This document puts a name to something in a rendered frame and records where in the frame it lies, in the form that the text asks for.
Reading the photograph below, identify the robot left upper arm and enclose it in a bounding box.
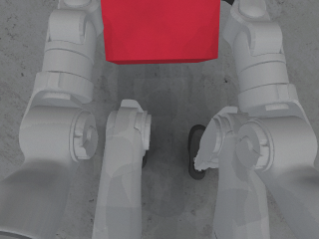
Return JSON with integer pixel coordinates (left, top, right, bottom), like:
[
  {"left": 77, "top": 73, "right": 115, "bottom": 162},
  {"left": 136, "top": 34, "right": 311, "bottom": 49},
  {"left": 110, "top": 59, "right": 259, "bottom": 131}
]
[{"left": 0, "top": 105, "right": 99, "bottom": 239}]

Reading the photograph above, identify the robot right forearm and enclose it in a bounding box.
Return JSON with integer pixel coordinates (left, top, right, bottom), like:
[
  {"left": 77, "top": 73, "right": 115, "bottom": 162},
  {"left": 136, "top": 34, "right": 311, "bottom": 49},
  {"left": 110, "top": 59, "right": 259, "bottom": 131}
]
[{"left": 222, "top": 0, "right": 318, "bottom": 149}]

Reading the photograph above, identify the left robot shin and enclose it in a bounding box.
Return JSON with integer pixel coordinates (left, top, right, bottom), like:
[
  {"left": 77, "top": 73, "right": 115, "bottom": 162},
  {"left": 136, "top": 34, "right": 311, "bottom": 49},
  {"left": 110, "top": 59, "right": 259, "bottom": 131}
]
[{"left": 106, "top": 99, "right": 146, "bottom": 156}]

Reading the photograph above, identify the robot left forearm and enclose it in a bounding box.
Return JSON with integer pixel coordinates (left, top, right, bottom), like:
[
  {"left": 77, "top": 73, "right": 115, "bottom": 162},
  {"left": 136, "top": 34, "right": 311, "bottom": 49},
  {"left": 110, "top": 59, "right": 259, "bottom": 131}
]
[{"left": 19, "top": 0, "right": 104, "bottom": 150}]

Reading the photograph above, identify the robot right foot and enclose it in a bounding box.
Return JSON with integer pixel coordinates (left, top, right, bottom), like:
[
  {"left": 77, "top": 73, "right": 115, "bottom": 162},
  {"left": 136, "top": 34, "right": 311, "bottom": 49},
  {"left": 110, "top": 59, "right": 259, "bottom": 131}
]
[{"left": 187, "top": 124, "right": 206, "bottom": 180}]

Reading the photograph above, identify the robot right upper arm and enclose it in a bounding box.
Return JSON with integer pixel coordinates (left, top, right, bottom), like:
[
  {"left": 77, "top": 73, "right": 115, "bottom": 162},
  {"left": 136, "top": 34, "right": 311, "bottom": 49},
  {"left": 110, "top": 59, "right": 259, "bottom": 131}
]
[{"left": 235, "top": 116, "right": 319, "bottom": 239}]

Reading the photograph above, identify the carton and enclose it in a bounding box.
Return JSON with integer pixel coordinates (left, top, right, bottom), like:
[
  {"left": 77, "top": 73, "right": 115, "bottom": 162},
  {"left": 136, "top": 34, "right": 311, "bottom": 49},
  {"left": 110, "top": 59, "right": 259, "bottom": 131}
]
[{"left": 101, "top": 0, "right": 220, "bottom": 65}]

